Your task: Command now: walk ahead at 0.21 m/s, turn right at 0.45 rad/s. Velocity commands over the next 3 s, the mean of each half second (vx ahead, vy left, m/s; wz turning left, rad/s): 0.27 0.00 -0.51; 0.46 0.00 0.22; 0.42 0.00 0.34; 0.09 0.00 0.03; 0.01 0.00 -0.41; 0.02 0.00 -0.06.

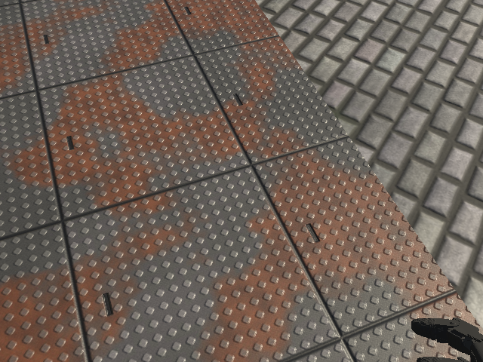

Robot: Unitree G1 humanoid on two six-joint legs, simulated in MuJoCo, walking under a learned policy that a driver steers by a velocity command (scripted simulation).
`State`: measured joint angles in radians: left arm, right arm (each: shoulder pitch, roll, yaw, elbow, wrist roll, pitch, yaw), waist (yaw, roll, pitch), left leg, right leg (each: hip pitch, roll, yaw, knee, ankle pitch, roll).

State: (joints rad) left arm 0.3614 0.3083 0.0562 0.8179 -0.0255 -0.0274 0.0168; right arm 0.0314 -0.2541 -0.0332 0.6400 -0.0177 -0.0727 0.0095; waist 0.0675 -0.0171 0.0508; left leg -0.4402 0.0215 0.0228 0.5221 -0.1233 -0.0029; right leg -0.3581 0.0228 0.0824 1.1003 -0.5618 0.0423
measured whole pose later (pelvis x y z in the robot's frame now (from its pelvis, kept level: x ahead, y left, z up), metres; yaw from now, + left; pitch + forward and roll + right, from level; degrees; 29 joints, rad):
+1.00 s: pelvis +0.40 -0.06 +0.00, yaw -6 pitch +1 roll +1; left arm 0.26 0.29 0.04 0.71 0.00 -0.11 0.01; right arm 0.21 -0.30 -0.06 0.78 0.01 -0.06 0.04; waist -0.01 -0.02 0.06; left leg -0.33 -0.11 -0.01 0.46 -0.14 0.09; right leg -0.44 -0.05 0.05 1.16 -0.36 0.00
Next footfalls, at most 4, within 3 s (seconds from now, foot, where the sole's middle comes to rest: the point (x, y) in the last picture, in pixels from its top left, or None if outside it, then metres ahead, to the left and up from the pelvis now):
0.34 right None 0.11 -0.14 -0.77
0.84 left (263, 336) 0.50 -0.01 -0.77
1.32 right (343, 254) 0.77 -0.24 -0.77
1.68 left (258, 239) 0.80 0.02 -0.77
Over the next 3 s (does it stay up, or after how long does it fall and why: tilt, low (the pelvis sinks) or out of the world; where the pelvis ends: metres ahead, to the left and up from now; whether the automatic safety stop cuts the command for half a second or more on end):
stays up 0.75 -0.14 0.01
